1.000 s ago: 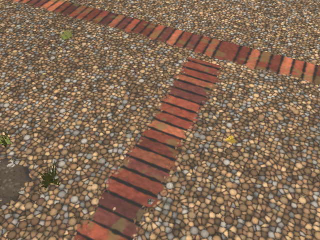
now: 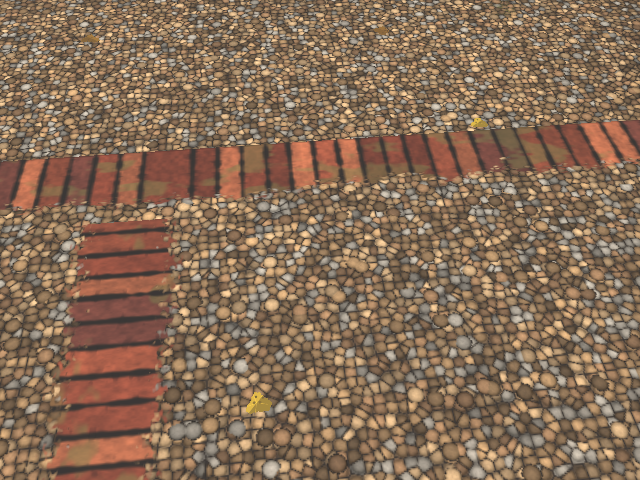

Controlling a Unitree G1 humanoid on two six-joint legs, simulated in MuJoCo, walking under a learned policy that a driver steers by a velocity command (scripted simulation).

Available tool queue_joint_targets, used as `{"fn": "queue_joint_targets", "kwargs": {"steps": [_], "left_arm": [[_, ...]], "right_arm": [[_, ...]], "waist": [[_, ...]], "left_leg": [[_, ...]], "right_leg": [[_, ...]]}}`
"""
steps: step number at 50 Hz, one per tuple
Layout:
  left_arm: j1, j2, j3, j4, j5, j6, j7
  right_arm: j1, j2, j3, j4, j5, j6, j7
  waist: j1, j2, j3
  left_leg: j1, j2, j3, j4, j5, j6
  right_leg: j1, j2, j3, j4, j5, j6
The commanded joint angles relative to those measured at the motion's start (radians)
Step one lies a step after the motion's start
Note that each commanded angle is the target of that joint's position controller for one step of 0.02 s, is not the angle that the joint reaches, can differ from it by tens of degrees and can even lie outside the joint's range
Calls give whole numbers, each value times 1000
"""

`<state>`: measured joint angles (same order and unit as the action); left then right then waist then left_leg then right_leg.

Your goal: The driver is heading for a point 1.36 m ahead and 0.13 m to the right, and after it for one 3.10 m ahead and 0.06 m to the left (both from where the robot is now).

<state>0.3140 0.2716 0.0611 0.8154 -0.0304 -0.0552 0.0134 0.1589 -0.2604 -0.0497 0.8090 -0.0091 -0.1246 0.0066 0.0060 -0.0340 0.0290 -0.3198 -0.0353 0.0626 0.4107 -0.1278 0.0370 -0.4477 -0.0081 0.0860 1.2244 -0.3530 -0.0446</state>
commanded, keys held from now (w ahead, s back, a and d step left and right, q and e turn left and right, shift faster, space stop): w+e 0.22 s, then w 0.78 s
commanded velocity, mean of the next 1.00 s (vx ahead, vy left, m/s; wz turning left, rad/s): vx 0.50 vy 0.00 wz -0.27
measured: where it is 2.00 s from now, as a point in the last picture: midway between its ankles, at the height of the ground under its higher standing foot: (425, 258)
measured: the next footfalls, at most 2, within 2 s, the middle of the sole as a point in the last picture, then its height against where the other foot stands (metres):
right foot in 0.38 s outside the picture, level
left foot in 0.92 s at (352, 372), level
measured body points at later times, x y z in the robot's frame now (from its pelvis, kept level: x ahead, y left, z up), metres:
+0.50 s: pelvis +0.26 -0.09 -0.01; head +0.30 -0.11 +0.44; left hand +0.47 +0.12 -0.10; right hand +0.27 -0.38 -0.14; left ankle +0.18 +0.09 -0.63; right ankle +0.31 -0.18 -0.74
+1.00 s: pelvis +0.55 -0.10 -0.01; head +0.59 -0.10 +0.43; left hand +0.64 +0.17 -0.15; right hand +0.67 -0.39 -0.11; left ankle +0.66 -0.03 -0.74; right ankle +0.34 -0.19 -0.67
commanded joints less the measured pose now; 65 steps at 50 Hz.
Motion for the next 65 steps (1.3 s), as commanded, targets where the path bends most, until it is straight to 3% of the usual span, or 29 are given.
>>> {"fn": "queue_joint_targets", "kwargs": {"steps": [1,5,10,15,17,18,19,20,21,22,23,24,25,28,30,36,41,44,46,47,48,49,50,51,52,53,56,60,65], "left_arm": [[33,31,13,-81,-5,4,-5],[-58,31,9,-144,9,14,-7],[-215,24,-2,-201,8,-3,-42],[-319,30,-5,-270,6,-2,-64],[-248,70,14,-266,14,-3,-64],[-102,109,40,-225,16,-4,-60],[73,181,74,-175,15,1,-46],[159,313,99,-161,22,3,-31],[185,266,80,-173,18,-5,-34],[137,201,57,-165,28,-15,-44],[73,166,47,-168,23,-18,-45],[-4,129,35,-173,22,-21,-47],[-50,92,24,-180,27,-26,-49],[-64,101,27,-164,28,-48,-46],[-40,115,31,-141,29,-55,-37],[43,139,34,-80,21,-42,-13],[100,157,41,-23,12,-28,-7],[75,175,46,-12,10,-15,-1],[50,159,36,-15,18,-4,3],[76,111,14,-35,39,-3,5],[221,-9,-17,-35,24,-25,-7],[149,100,2,-23,6,-45,-12],[44,144,14,-54,-13,-55,-16],[-11,136,11,-68,-4,-58,-10],[-40,129,16,-72,14,-54,-5],[-16,118,18,-70,18,-44,-5],[10,77,14,-61,19,-17,0],[-115,60,9,-97,29,-16,0],[-274,29,-5,-133,20,-31,-20]], "right_arm": [[27,-83,-23,-23,0,-15,4],[53,-137,-43,5,5,-18,3],[85,-173,-47,16,10,3,-4],[167,-210,-53,55,37,34,0],[151,-234,-56,59,42,47,-3],[137,-230,-51,59,41,54,-6],[150,-192,-35,50,26,52,-11],[222,-74,5,1,-6,33,-2],[220,-106,5,17,22,-2,9],[128,-174,-18,-9,64,-13,16],[75,-155,-10,-25,63,-16,14],[54,-144,-11,-20,41,-11,6],[69,-147,-19,-13,28,3,3],[117,-104,-16,2,21,39,4],[61,-93,-14,-17,12,49,-2],[-127,-57,0,-66,17,34,15],[-226,-72,2,-114,24,21,41],[-167,-103,-8,-109,22,13,50],[74,-167,-44,-40,17,13,38],[250,-244,-62,-11,7,17,27],[291,-291,-72,10,3,18,36],[270,-192,-46,0,23,17,37],[197,-157,-35,-13,25,17,32],[122,-145,-30,-29,18,20,31],[78,-120,-23,-35,9,19,33],[62,-103,-16,-35,-3,15,33],[75,-115,-20,-14,6,3,31],[128,-145,-28,14,11,15,10],[200,-162,-27,46,23,30,0]], "waist": [[1,109,-46],[-5,76,-11],[-62,72,13],[-83,84,52],[-18,115,0],[69,107,-81],[141,69,-185],[94,-192,-296],[107,-181,-468],[114,-100,-337],[84,-73,-227],[46,-12,-155],[8,-25,-129],[-36,-22,-101],[-29,-7,-59],[41,-26,13],[66,-35,54],[20,-58,13],[-99,-43,-142],[-148,87,-297],[-65,378,-412],[-112,259,-364],[-104,189,-223],[-72,89,-148],[-47,69,-92],[-14,100,-89],[11,108,-65],[-17,82,-24],[-79,89,15]], "left_leg": [[161,284,-258,-259,22,168],[177,308,-139,-295,145,192],[230,274,24,-268,195,144],[349,330,39,-215,219,123],[376,332,72,-76,517,102],[340,298,115,104,655,78],[164,253,140,348,560,38],[-271,110,138,763,-100,-33],[-388,32,-86,960,-451,-35],[-480,89,-129,996,-386,-21],[-477,134,-113,939,-307,-7],[-432,171,-110,863,-239,-8],[-363,197,-120,808,-193,-8],[-295,198,-113,730,-109,-28],[-350,197,-113,639,-28,-46],[-360,146,-78,270,248,-49],[-384,119,-79,144,177,-7],[-270,83,-50,107,71,36],[84,32,-4,99,86,87],[392,228,-233,119,115,153],[699,421,-736,-26,-136,309],[674,401,-785,-106,-271,271],[545,376,-630,-118,-241,225],[398,344,-519,-135,-133,203],[281,308,-439,-161,-29,198],[216,284,-388,-187,31,193],[145,257,-283,-249,135,212],[184,239,-197,-278,228,199],[232,216,-128,-278,184,163]], "right_leg": [[-179,-121,30,-5,59,2],[-281,-144,32,-138,179,20],[-251,-120,-52,-418,399,13],[-216,-73,-109,-570,246,-32],[-72,-11,-156,-622,163,-71],[134,41,-188,-688,219,-98],[433,18,-118,-667,272,-131],[801,-269,379,-714,206,-277],[864,-399,734,-895,180,-368],[784,-361,565,-897,233,-308],[633,-313,400,-890,305,-267],[489,-266,292,-908,374,-234],[391,-230,221,-941,413,-215],[287,-208,144,-1030,461,-230],[284,-201,98,-1062,482,-229],[332,-169,4,-1089,378,-175],[466,-235,26,-1029,377,-161],[520,-248,25,-940,570,-130],[450,-163,-43,-649,816,-83],[240,-94,-90,-316,514,-44],[-153,91,-34,3,-188,17],[-267,43,80,110,-218,2],[-325,-8,49,110,-125,-11],[-289,-64,15,61,-29,-11],[-252,-95,5,1,27,-6],[-190,-120,12,-31,65,-5],[-163,-136,-9,-112,108,20],[-262,-141,-27,-310,292,52],[-218,-96,-75,-583,459,47]]}}
Velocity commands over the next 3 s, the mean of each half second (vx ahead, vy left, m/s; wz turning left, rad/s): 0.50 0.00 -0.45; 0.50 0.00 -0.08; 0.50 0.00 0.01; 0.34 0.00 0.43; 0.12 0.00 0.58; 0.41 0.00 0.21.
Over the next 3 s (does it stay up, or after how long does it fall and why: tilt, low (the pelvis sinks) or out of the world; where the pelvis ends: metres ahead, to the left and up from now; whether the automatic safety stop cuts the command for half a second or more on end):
stays up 1.24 -0.13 -0.01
